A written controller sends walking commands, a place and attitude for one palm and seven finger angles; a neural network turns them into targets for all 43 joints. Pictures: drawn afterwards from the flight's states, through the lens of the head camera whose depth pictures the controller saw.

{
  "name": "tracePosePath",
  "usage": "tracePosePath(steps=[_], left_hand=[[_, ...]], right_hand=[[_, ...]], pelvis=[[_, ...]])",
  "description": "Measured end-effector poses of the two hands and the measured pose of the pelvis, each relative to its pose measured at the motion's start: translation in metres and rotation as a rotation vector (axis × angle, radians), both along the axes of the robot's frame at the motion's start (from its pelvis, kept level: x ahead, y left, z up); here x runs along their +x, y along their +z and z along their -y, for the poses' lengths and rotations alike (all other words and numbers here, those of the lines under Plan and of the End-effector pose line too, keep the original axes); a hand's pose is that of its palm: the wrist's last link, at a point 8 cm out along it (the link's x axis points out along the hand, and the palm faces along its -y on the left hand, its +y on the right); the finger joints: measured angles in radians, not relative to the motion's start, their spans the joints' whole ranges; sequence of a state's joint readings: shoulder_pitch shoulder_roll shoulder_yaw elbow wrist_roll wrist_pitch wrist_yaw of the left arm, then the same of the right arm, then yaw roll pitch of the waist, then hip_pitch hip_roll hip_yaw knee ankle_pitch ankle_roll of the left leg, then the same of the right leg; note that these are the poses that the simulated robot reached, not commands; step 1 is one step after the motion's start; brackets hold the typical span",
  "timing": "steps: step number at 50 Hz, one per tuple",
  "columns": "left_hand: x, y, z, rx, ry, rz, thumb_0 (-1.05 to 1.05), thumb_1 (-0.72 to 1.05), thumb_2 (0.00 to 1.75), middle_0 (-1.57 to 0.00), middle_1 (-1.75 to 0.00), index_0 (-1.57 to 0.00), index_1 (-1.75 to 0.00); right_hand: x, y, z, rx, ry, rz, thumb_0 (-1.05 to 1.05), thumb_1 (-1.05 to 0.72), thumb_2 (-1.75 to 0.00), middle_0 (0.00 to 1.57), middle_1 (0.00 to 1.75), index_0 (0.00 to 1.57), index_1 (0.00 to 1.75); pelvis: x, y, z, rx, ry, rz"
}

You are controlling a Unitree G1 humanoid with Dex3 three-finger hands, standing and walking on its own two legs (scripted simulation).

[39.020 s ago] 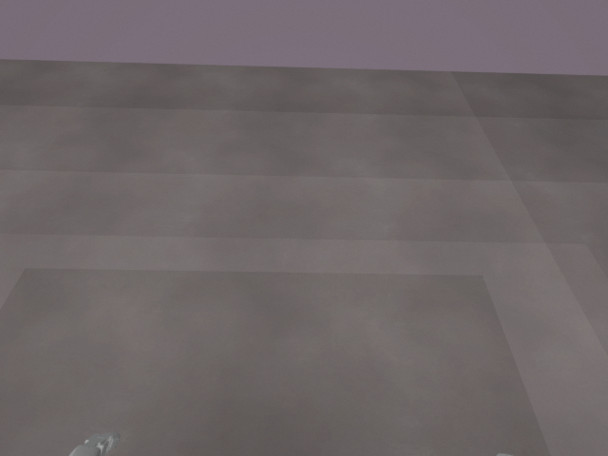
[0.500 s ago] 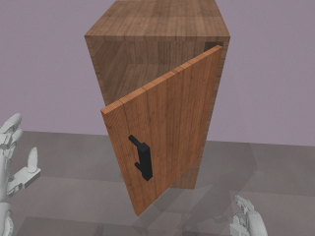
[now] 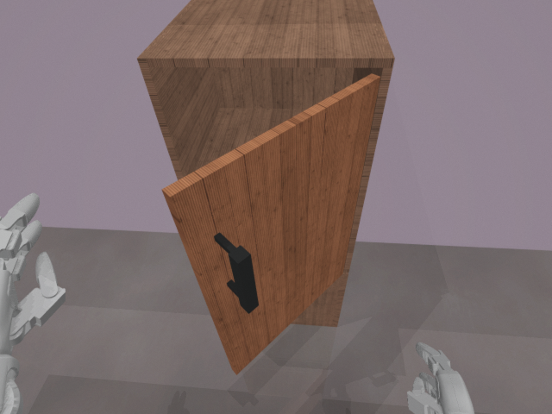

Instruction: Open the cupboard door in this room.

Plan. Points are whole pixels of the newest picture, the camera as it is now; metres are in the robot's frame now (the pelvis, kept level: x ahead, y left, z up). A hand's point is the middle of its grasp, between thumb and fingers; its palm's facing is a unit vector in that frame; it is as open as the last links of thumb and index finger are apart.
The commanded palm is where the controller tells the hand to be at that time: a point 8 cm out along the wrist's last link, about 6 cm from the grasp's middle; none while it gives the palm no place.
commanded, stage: step back with the hand held close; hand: left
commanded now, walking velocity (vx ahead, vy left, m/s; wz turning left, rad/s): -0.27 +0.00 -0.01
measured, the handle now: (236, 273) +0.30 +0.10 +0.06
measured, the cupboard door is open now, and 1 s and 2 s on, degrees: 48 48 48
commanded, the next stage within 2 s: stop stepping back and stand still in 0.96 s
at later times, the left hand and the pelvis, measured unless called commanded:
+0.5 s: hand out of the picture +0.12 +0.30 +0.15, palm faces +0.37 -0.78 -0.51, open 7.4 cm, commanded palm +0.06 +0.34 +0.17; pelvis -0.08 +0.04 -0.01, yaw +0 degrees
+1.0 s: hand out of the picture +0.01 +0.33 +0.18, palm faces +0.46 -0.78 -0.42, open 7.4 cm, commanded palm -0.05 +0.36 +0.17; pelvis -0.18 +0.06 -0.01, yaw +0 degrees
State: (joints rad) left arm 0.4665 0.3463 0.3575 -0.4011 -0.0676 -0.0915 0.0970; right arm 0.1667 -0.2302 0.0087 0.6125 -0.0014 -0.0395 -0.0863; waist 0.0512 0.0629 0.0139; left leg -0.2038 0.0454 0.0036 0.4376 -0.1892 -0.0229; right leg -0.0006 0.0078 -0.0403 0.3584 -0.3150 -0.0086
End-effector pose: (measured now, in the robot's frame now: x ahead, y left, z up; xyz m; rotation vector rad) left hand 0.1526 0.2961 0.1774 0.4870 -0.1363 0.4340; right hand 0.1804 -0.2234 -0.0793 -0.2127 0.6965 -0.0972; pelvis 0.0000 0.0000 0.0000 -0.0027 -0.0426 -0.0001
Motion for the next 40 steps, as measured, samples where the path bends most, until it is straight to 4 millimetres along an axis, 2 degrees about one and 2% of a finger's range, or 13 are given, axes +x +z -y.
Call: tracePosePath(steps=[3, 7, 11, 16, 25, 34, 40], left_hand=[[0.0, 0.006, -0.002, 0.049, -0.03, -0.001, 0.01, 0.88, 0.9, -0.21, -0.3, -0.21, -0.3], [-0.005, 0.0, -0.005, 0.067, -0.064, -0.06, 0.01, 0.89, 0.9, -0.21, -0.3, -0.21, -0.3], [-0.014, -0.007, -0.012, 0.066, -0.084, -0.102, 0.01, 0.88, 0.9, -0.21, -0.3, -0.21, -0.3], [-0.03, -0.006, -0.024, 0.074, -0.098, -0.077, 0.01, 0.88, 0.9, -0.22, -0.3, -0.22, -0.3], [-0.072, -0.001, -0.045, 0.115, -0.092, 0.012, 0.01, 0.88, 0.9, -0.21, -0.3, -0.22, -0.3], [-0.138, -0.003, -0.057, 0.111, -0.011, 0.052, 0.01, 0.88, 0.9, -0.21, -0.3, -0.21, -0.3], [-0.149, -0.011, -0.081, 0.065, 0.026, 0.122, 0.01, 0.88, 0.9, -0.21, -0.3, -0.21, -0.3]], right_hand=[[-0.004, 0.001, 0.001, -0.001, -0.018, -0.024, 0.01, -0.9, -0.9, 0.2, 0.3, 0.2, 0.3], [-0.016, 0.001, 0.002, -0.003, -0.06, -0.046, 0.01, -0.9, -0.9, 0.2, 0.3, 0.2, 0.3], [-0.034, 0.002, 0.001, -0.016, -0.092, -0.064, 0.01, -0.91, -0.9, 0.2, 0.3, 0.2, 0.3], [-0.06, 0.004, -0.007, -0.036, -0.106, -0.076, 0.01, -0.91, -0.9, 0.2, 0.3, 0.2, 0.3], [-0.103, 0.002, -0.03, -0.044, -0.079, -0.054, 0.01, -0.9, -0.9, 0.2, 0.3, 0.2, 0.3], [-0.131, -0.013, -0.048, -0.044, -0.004, -0.078, 0.01, -0.9, -0.9, 0.2, 0.3, 0.21, 0.3], [-0.148, -0.012, -0.062, -0.084, -0.002, -0.061, 0.01, -0.9, -0.9, 0.2, 0.3, 0.2, 0.3]], pelvis=[[-0.005, 0.0, -0.002, -0.006, 0.0, -0.017], [-0.014, -0.001, -0.01, -0.011, -0.011, -0.032], [-0.027, -0.001, -0.018, -0.014, -0.021, -0.036], [-0.046, -0.003, -0.028, -0.023, -0.026, -0.033], [-0.085, -0.009, -0.044, -0.044, -0.001, -0.03], [-0.117, -0.016, -0.051, -0.051, 0.044, -0.021], [-0.14, -0.02, -0.066, -0.075, 0.055, -0.002]])
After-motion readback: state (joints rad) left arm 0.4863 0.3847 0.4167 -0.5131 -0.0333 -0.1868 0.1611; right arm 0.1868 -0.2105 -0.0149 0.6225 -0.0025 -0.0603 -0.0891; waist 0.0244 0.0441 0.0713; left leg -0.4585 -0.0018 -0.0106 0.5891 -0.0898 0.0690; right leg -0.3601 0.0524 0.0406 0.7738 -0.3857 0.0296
